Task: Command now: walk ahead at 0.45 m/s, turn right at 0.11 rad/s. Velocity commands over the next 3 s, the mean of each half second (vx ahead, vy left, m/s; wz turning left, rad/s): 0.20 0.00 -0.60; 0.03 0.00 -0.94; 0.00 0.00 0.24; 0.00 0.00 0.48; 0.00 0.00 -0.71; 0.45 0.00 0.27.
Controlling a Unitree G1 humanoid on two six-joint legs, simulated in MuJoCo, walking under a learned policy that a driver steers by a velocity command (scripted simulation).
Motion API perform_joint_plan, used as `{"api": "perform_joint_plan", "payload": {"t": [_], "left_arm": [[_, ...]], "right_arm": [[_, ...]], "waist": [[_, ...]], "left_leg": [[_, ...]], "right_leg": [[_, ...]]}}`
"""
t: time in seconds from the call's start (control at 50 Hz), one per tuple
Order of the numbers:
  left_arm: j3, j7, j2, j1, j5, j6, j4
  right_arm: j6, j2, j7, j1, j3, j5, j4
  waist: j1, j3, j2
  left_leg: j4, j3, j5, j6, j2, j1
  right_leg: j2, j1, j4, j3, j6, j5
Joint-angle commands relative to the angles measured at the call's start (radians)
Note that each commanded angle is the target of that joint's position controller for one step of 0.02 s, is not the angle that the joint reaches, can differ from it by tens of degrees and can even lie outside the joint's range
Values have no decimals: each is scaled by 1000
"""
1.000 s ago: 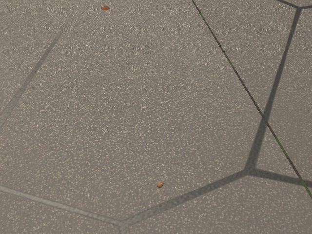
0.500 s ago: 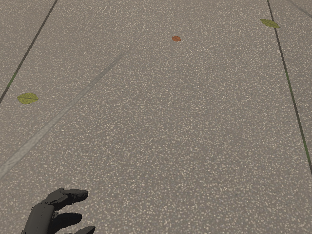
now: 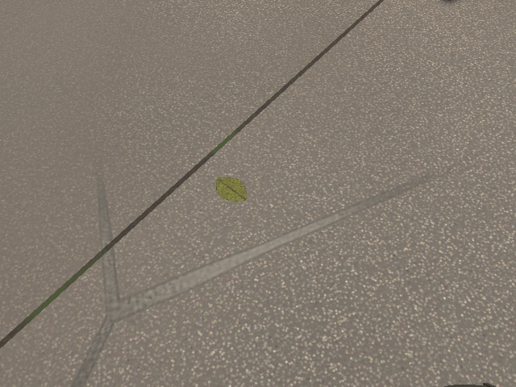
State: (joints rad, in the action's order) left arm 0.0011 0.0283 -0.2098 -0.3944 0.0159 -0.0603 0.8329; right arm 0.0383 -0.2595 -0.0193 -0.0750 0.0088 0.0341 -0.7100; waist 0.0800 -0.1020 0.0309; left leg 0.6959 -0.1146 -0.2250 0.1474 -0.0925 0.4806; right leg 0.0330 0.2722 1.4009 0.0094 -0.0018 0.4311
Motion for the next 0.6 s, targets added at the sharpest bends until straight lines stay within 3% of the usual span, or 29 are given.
{"api": "perform_joint_plan", "payload": {"t": [0.02, 0.04, 0.06, 0.1, 0.14, 0.2, 0.28, 0.32, 0.34, 0.36, 0.38, 0.4, 0.42, 0.44, 0.46, 0.5, 0.54, 0.6], "left_arm": [[-34, -7, -142, -90, -28, 23, -37], [-39, -13, -128, -116, -42, 47, -20], [-46, -20, -119, -116, -43, 60, -24], [-54, -28, -94, -77, -34, 68, -41], [-53, -36, -69, -25, -30, 65, -63], [-46, -53, -48, 73, -35, 63, -95], [-62, -72, -83, 104, -59, 72, -138], [-76, -66, -106, 49, -62, 71, -143], [-85, -56, -115, -40, -64, 61, -125], [-111, -41, -207, -111, -61, 48, -120], [-147, -31, -335, -63, -34, 70, -133], [-157, -35, -356, -50, 5, 80, -180], [-145, -28, -289, 6, -8, 94, -187], [-123, -22, -225, 62, -20, 109, -185], [-114, -21, -197, 106, -17, 113, -189], [-116, -25, -191, 135, -21, 112, -202], [-129, -31, -224, 123, -24, 106, -200], [-142, -30, -251, 117, -26, 115, -205]], "right_arm": [[31, -97, 31, -151, 38, -17, 5], [41, -74, 28, -161, 28, -21, -7], [52, -82, 24, -158, 30, -20, -17], [62, -92, 23, -132, 36, -16, -26], [60, -62, 30, -91, 28, -21, -24], [52, -54, 43, -107, 28, -30, -30], [22, -98, 58, -159, 50, -29, -37], [4, -118, 64, -153, 62, -32, -27], [-7, -122, 60, -136, 65, -35, -21], [-13, -132, 53, -158, 68, -30, -2], [-32, -64, 42, -218, 57, -24, 53], [-39, -54, 42, -255, 36, 7, 55], [-42, -79, 43, -192, 40, 2, 54], [-39, -92, 47, -122, 45, -4, 61], [-41, -100, 52, -88, 48, 2, 76], [-66, -87, 53, -117, 44, 14, 57], [-76, -67, 50, -118, 38, 2, 59], [-80, -70, 52, -69, 37, -5, 77]], "waist": [[-50, 155, -100], [-35, 135, -88], [-20, 134, -64], [-5, 139, -18], [4, 132, 24], [-40, 133, 69], [-66, 135, 63], [-43, 146, 59], [7, 178, 15], [42, 207, -129], [-52, 258, -350], [-30, 396, -222], [-35, 293, -101], [-59, 147, -28], [-79, 109, -34], [-86, 143, -61], [-79, 184, -52], [-49, 181, -99]], "left_leg": [[-332, 335, 843, 147, 415, -351], [-378, 272, 844, 123, 398, -243], [-397, 222, 864, 118, 381, -208], [-407, 114, 900, 101, 343, -210], [-408, -1, 835, 52, 285, -226], [-380, -96, 723, 19, 264, -281], [-232, -108, 723, -4, 336, -377], [-65, -113, 770, -30, 356, -381], [112, -132, 717, -62, 335, -347], [386, -137, 365, -124, 248, -194], [737, -70, -473, -196, -4, 127], [761, 176, -468, -204, 44, 145], [741, 200, -398, -199, 71, 168], [635, 194, -303, -195, 101, 188], [529, 193, -239, -194, 125, 166], [456, 172, -175, -199, 104, 79], [379, 180, -165, -205, 91, 62], [275, 205, -140, -209, 78, 87]], "right_leg": [[52, 259, -49, 61, -2, -19], [53, 173, -106, 52, -9, -29], [46, 155, -139, 35, -11, -50], [39, 193, -208, 7, -3, -139], [46, 212, -361, -24, 10, -282], [27, 181, -588, -83, 31, -459], [-18, 149, -703, -134, 72, -350], [-62, 90, -752, -146, 112, -240], [-81, -10, -839, -131, 145, -295], [31, -158, -908, 79, 203, -755], [272, -322, -922, 528, 408, -1237], [333, -324, -1036, 663, 467, -973], [297, -234, -1070, 604, 442, -624], [230, -97, -1111, 511, 377, -445], [165, -40, -1127, 446, 314, -379], [91, 1, -1114, 377, 253, -418], [66, -25, -1096, 379, 223, -427], [45, -47, -1120, 448, 193, -216]]}}
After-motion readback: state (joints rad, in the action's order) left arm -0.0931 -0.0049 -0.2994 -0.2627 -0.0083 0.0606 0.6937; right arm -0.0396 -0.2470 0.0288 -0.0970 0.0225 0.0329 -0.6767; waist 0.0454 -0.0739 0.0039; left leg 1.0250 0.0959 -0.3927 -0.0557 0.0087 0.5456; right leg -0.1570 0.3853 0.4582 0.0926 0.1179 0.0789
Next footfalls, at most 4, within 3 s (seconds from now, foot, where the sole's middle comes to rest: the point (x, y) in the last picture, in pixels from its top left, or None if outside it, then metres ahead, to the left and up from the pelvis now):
0.36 right None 0.29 -0.15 -0.74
0.88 left None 0.36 0.00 -0.74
1.26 right None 0.16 -0.11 -0.74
1.62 left None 0.34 0.05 -0.74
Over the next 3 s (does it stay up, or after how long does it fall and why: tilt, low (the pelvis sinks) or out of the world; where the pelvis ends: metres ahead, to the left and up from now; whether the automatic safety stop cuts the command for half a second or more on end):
stays up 0.45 -0.13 0.04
